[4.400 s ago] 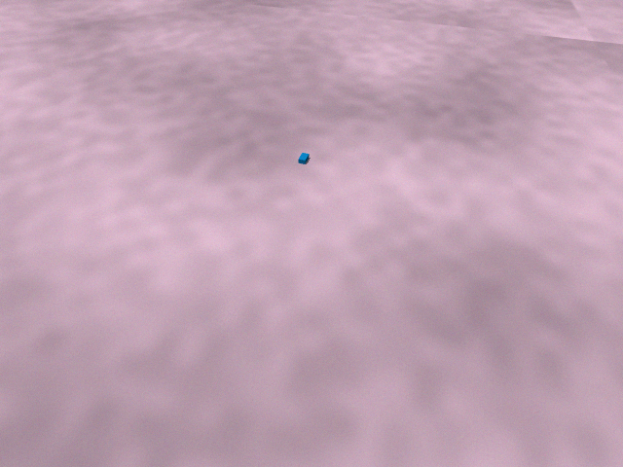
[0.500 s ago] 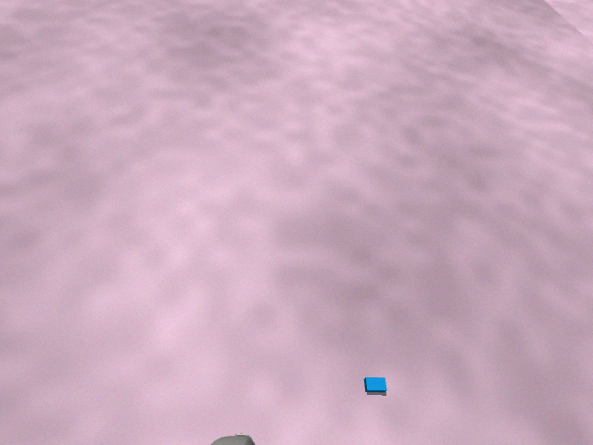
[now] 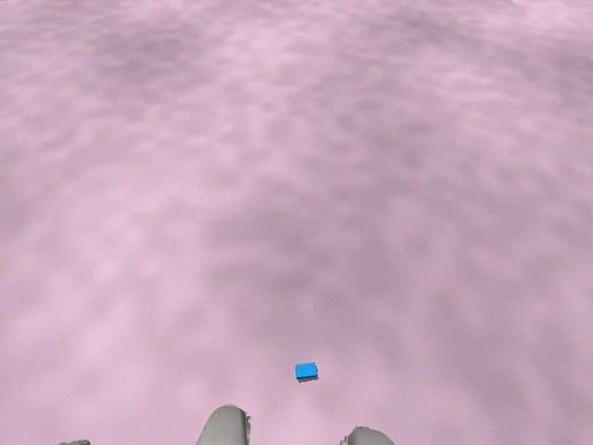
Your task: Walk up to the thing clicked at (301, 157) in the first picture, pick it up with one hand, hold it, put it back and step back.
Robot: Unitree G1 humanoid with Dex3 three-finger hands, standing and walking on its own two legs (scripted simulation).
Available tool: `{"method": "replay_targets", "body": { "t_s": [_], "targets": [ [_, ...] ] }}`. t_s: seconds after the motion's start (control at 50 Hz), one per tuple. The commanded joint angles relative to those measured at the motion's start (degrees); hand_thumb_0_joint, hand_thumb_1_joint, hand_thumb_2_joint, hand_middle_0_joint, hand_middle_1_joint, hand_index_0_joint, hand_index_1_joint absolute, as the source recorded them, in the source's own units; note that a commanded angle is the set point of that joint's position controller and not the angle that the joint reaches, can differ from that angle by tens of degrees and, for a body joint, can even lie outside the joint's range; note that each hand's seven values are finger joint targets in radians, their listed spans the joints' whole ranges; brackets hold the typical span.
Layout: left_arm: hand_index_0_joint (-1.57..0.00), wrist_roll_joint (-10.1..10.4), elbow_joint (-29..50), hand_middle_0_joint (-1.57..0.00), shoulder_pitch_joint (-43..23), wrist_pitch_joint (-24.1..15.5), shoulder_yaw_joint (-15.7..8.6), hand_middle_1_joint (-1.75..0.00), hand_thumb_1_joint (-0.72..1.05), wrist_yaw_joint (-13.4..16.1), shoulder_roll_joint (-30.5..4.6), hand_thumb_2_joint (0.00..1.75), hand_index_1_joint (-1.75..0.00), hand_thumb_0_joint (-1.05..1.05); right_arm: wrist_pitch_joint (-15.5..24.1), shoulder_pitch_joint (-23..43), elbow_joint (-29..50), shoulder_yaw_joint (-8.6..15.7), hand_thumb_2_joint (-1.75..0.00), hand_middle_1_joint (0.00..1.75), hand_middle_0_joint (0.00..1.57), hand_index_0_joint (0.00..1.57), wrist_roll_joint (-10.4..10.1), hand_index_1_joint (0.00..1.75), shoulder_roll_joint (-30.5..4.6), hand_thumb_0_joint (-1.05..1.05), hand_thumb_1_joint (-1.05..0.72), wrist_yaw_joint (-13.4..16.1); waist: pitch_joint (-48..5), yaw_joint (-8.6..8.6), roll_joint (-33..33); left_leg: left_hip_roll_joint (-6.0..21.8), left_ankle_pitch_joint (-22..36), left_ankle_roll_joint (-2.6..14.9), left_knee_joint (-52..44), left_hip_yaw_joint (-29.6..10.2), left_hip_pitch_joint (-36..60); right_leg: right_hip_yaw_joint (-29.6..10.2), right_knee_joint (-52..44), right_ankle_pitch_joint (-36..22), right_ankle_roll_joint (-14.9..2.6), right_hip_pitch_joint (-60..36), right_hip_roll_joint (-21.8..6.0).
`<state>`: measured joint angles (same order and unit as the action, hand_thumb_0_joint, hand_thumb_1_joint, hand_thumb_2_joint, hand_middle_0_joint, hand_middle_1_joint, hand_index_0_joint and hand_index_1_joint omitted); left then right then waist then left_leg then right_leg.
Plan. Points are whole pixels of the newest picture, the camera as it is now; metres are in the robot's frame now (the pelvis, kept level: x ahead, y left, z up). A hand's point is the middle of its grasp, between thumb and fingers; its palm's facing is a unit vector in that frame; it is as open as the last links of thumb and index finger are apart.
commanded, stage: walk up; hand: left
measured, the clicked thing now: (306, 371) +0.43 -0.02 -0.71
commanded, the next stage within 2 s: none
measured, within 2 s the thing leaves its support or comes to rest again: neither
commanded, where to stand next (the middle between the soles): +0.07 -0.29 m, yaw +6 degrees
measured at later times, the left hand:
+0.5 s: hand out of the picture +0.10 +0.11 -0.15, palm faces -0.05 -0.95 -0.32, open 7.4 cm
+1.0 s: hand out of the picture -0.01 -0.07 -0.09, palm faces +0.11 -0.88 -0.46, open 7.4 cm
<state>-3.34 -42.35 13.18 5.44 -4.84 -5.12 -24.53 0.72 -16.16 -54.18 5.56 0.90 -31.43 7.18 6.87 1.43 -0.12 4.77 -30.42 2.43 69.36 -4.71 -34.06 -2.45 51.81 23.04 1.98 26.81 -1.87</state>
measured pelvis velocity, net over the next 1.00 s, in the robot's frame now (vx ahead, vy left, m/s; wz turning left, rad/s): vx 0.01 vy -0.35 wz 0.09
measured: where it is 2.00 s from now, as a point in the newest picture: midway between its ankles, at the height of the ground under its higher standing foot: outside the picture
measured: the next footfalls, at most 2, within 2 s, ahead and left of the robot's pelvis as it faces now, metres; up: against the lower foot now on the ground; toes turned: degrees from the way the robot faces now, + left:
left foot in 0.20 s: +0.09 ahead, +0.01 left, +0.00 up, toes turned +6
right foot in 0.62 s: +0.09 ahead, -0.43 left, +0.00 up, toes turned +8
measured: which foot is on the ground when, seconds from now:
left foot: up 0.00-0.18, down 0.20-0.64, up 0.66-1.00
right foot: down 0.00-0.20, up 0.22-0.60, down 0.62-1.00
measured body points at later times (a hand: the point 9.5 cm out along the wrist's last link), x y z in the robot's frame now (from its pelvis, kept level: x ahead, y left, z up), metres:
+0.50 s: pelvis -0.01 -0.18 +0.01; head +0.03 -0.11 +0.46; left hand +0.10 +0.16 -0.12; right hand +0.03 -0.55 -0.02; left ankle +0.05 +0.00 -0.69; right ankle +0.03 -0.40 -0.62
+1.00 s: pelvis +0.01 -0.35 +0.03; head +0.06 -0.38 +0.48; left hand -0.01 -0.02 -0.06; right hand +0.10 -0.65 -0.12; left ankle +0.04 -0.19 -0.65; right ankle +0.03 -0.44 -0.69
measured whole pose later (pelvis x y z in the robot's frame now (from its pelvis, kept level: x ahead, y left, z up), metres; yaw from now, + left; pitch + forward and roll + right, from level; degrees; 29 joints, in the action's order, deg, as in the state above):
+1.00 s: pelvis +0.01 -0.35 +0.03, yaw +5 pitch -2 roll +0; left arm -0.8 -51.8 20.3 -3.2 -3.1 1.2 -20.2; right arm -1.4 -14.8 -52.8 2.4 1.4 -23.8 0.2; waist 6.9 2.8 4.8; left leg -3.2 -20.6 1.5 57.4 -8.3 -28.7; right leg 4.6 39.0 20.6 -1.8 16.6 -0.8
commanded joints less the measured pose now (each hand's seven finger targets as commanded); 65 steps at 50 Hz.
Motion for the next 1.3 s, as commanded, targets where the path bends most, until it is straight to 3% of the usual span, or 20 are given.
{"method": "replay_targets", "body": {
  "t_s": [0.0, 0.08, 0.14, 0.16, 0.18, 0.22, 0.32, 0.5, 0.56, 0.6, 0.62, 0.64, 0.66, 0.72, 0.8, 0.92, 0.98, 1.2, 1.24, 1.28],
  "targets": [
    [-0.20, -0.7, 6.3, -0.20, -5.1, -1.7, -5.3, -0.30, 0.90, 2.1, -17.6, 0.90, -0.30, 0.00, 2.4, -10.5, -0.8, 1.4, -0.90, 0.30, 0.20, 0.20, -1.9, 0.30, -10.4, 0.00, -0.90, 0.3, -4.0, -1.12, -16.9, -1.5, 3.5, -0.13, -1.5, 4.8, -4.9, -15.6, -27.4, 7.9, -13.55, -7.4, -7.5],
    [-0.20, -1.0, 6.8, -0.20, -1.4, -1.8, -3.8, -0.30, 0.90, 1.9, -13.6, 0.90, -0.30, 0.00, 3.7, -10.1, 0.1, 0.7, -0.90, 0.30, 0.20, 0.20, -1.1, 0.30, -8.5, 0.00, -0.90, -0.7, -4.9, 1.08, -15.4, -4.1, 1.7, 0.80, -18.3, 8.0, 4.7, -14.1, -26.5, -6.7, -17.26, -9.0, -8.5],
    [-0.20, 0.1, 8.3, -0.20, -4.3, -1.2, -2.3, -0.30, 0.90, 2.0, -11.6, 0.90, -0.30, 0.00, 5.1, -19.0, -1.9, 0.6, -0.90, 0.30, 0.20, 0.20, -0.8, 0.30, -7.0, 0.00, -0.90, -0.4, -9.0, -3.29, -8.3, -4.4, 20.2, 1.13, -40.6, 6.7, 23.3, -7.5, -13.4, -21.9, -14.15, -4.7, -5.6],
    [-0.20, 0.6, 9.0, -0.20, -3.6, -1.4, -1.4, -0.30, 0.90, 2.2, -8.8, 0.90, -0.30, 0.00, 5.4, -20.6, -1.5, 1.5, -0.90, 0.30, 0.20, 0.20, 0.2, 0.30, -9.2, 0.00, -0.90, 0.2, -10.1, -4.77, -1.7, 0.3, 23.3, 0.36, -44.8, -1.2, 30.1, -4.9, -5.1, -16.1, -10.10, 1.1, -3.1],
    [-0.20, 0.8, 9.6, -0.20, -1.8, -1.4, -0.7, -0.30, 0.90, 2.2, -6.0, 0.90, -0.30, 0.00, 5.4, -18.7, 0.4, 3.1, -0.90, 0.30, 0.20, 0.20, 1.5, 0.30, -14.9, 0.00, -0.90, 0.8, -8.3, -3.66, 10.5, 14.3, 24.4, 3.83, -46.5, -25.8, 36.0, -3.6, 4.3, 2.6, -5.12, 15.9, 3.2],
    [-0.20, -0.3, 7.3, -0.20, 3.1, -0.1, -2.9, -0.30, 0.90, 2.9, -14.0, 0.90, -0.30, 0.00, 5.1, -11.9, 4.3, 4.1, -0.90, 0.30, 0.20, 0.20, -0.5, 0.30, -17.7, 0.00, -0.90, 1.1, -7.4, -1.97, 2.1, 26.8, 22.1, 14.84, -47.7, -34.9, 27.8, -9.6, 18.4, 9.3, -2.52, 15.3, 0.3],
    [-0.20, 0.3, 6.3, -0.20, -0.3, -0.3, -4.8, -0.30, 0.90, 1.9, -14.2, 0.90, -0.30, 0.00, 5.0, -9.5, 5.0, 3.0, -0.90, 0.30, 0.20, 0.20, -0.1, 0.30, -11.8, 0.00, -0.90, 0.3, -2.6, -0.95, 2.9, 11.0, 20.0, 9.42, -42.8, -10.6, 15.7, -11.6, 22.6, -1.3, -2.23, 10.7, 2.6],
    [-0.20, 0.8, 6.3, -0.20, -2.8, 0.1, -5.1, -0.30, 0.90, -0.2, -13.9, 0.90, -0.30, 0.00, 5.1, -7.1, 7.3, 5.4, -0.90, 0.30, 0.20, 0.20, 2.0, 0.30, -17.8, 0.00, -0.90, -0.2, -4.2, -2.52, 15.2, 12.4, 1.3, 10.58, -42.2, -7.0, 12.9, -3.5, 7.2, 3.9, 0.07, 7.6, -4.2],
    [-0.20, 1.4, 1.4, -0.20, 6.7, -0.4, -5.7, -0.30, 0.90, -0.1, -13.2, 0.90, -0.30, 0.00, 3.9, 1.1, 8.5, 4.7, -0.90, 0.30, 0.20, 0.20, 2.2, 0.30, -17.8, 0.00, -0.90, -1.2, -6.6, 3.15, 18.0, 9.7, -0.9, 7.31, -37.9, -1.3, 2.0, 3.0, -7.1, 4.6, -1.67, -10.0, -2.8],
    [-0.20, 0.3, -4.3, -0.20, 17.3, -1.0, -6.8, -0.30, 0.90, 0.9, -14.9, 0.90, -0.30, 0.00, 2.3, 0.9, 7.7, 2.5, -0.90, 0.30, 0.20, 0.20, 2.6, 0.30, -10.1, 0.00, -0.90, -1.3, -8.8, 8.67, -2.7, 1.0, -6.3, 2.90, -11.5, 8.7, -8.2, 4.1, -14.7, 4.3, -2.07, -20.3, 1.8],
    [-0.20, -0.9, -3.4, -0.20, 18.2, -1.5, -7.0, -0.30, 0.90, 1.6, -17.9, 0.90, -0.30, 0.00, 1.6, 0.5, 8.3, 0.1, -0.90, 0.30, 0.20, 0.20, 1.9, 0.30, -3.8, 0.00, -0.90, -1.1, -4.0, 10.65, -17.6, -5.1, -11.2, 0.90, 4.7, 8.3, -18.7, -11.5, -22.7, 16.4, -3.24, -14.0, -4.9],
    [-0.20, -0.6, 0.9, -0.20, 7.5, -2.0, -6.9, -0.30, 0.90, 2.3, -23.0, 0.90, -0.30, 0.00, 1.5, 2.8, 10.3, 1.0, -0.90, 0.30, 0.20, 0.20, 0.6, 0.30, -4.6, 0.00, -0.90, -0.2, -0.1, 5.86, -22.6, -8.1, -7.8, -0.52, 10.2, -0.5, -16.9, -37.6, -42.3, 28.8, -7.36, -0.9, -13.2],
    [-0.20, 0.5, 3.0, -0.20, -1.5, -2.6, -7.1, -0.30, 0.90, 2.9, -25.4, 0.90, -0.30, 0.00, 1.5, 2.7, 9.0, 2.5, -0.90, 0.30, 0.20, 0.20, 0.6, 0.30, -7.9, 0.00, -0.90, 0.3, 2.6, 1.85, -18.4, -4.8, -2.9, -0.86, 10.9, -3.9, -12.1, -44.0, -48.2, 35.6, -8.35, 2.8, -17.4],
    [-0.20, 0.6, 0.8, -0.20, -3.2, -4.6, -5.4, -0.30, 0.90, 4.4, -18.4, 0.90, -0.30, 0.00, 1.7, -4.3, 2.1, 1.4, -0.90, 0.30, 0.20, 0.20, -1.6, 0.30, -9.3, 0.00, -0.90, -1.7, 0.5, -1.32, -9.2, -2.0, 7.4, -0.50, 5.2, -3.2, -11.3, -23.4, -32.7, 21.4, -5.41, -6.2, -11.1],
    [-0.20, 1.8, -4.0, -0.20, 3.4, -8.3, -4.5, -0.30, 0.90, 5.8, -15.0, 0.90, -0.30, 0.00, 1.2, -3.5, 2.3, 0.3, -0.90, 0.30, 0.20, 0.20, 0.0, 0.30, -6.8, 0.00, -0.90, -4.5, -1.2, 0.02, -4.8, -2.5, 10.1, 0.26, -4.2, -6.1, -7.3, -22.9, -30.6, 11.9, -9.21, -13.2, -14.6],
    [-0.20, 2.9, -6.1, -0.20, 10.2, -10.5, -3.4, -0.30, 0.90, 8.0, -13.1, 0.90, -0.30, 0.00, -0.8, 0.9, 5.8, 0.2, -0.90, 0.30, 0.20, 0.20, 0.5, 0.30, -4.2, 0.00, -0.90, -6.2, -4.7, 1.73, -5.9, -5.8, 9.7, -1.07, -11.2, -7.8, -4.1, -13.5, -23.4, -41.2, -6.07, -23.9, -16.9],
    [-0.20, 2.9, -5.1, -0.20, 9.4, -10.5, -3.5, -0.30, 0.90, 8.6, -13.4, 0.90, -0.30, 0.00, -1.3, 2.4, 6.7, 0.4, -0.90, 0.30, 0.20, 0.20, 0.2, 0.30, -3.0, 0.00, -0.90, -6.5, -5.4, 2.14, -9.8, -6.2, 8.7, -0.84, -13.9, -4.7, -0.9, -9.1, -21.8, -49.9, -5.95, -23.7, -16.5],
    [-0.20, 2.7, -3.6, -0.20, 2.4, -8.8, -1.6, -0.30, 0.90, 7.1, -12.7, 0.90, -0.30, 0.00, 0.1, 2.4, 3.8, 0.1, -0.90, 0.30, 0.20, 0.20, -0.4, 0.30, -0.3, 0.00, -0.90, -7.4, -8.0, -1.57, -10.5, -6.6, 13.8, 0.30, -36.7, 7.2, 22.6, 0.4, -15.7, -25.5, -9.56, -9.2, -12.2],
    [-0.20, 3.1, -3.6, -0.20, 5.0, -8.5, 0.5, -0.30, 0.90, 6.8, -7.0, 0.90, -0.30, 0.00, 1.1, -0.3, 2.7, 1.3, -0.90, 0.30, 0.20, 0.20, 0.6, 0.30, -4.8, 0.00, -0.90, -6.8, -12.5, -3.01, 6.1, 2.3, 18.2, 3.90, -43.6, -10.4, 34.2, 4.1, -0.1, -12.8, -4.53, 1.0, -6.2],
    [-0.20, 3.2, -4.7, -0.20, 1.1, -8.0, 0.1, -0.30, 0.90, 7.8, -9.8, 0.90, -0.30, 0.00, 1.1, 3.0, 3.4, 1.6, -0.90, 0.30, 0.20, 0.20, -0.6, 0.30, -10.0, 0.00, -0.90, -6.7, -10.5, -3.95, 11.5, 16.4, 22.8, 15.71, -45.6, -27.0, 27.1, 1.9, 3.5, 13.9, -2.72, 3.9, -2.0]
  ]
}}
